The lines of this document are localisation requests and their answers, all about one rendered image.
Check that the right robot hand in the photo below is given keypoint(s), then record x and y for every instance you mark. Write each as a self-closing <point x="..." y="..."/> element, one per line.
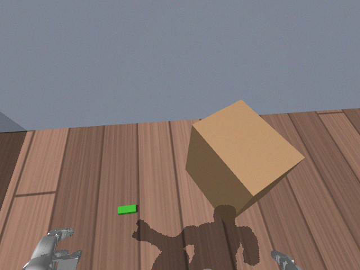
<point x="285" y="261"/>

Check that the left robot arm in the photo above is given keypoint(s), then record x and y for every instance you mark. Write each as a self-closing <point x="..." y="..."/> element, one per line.
<point x="39" y="263"/>

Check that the left robot hand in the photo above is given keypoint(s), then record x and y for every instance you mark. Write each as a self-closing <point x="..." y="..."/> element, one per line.
<point x="47" y="246"/>

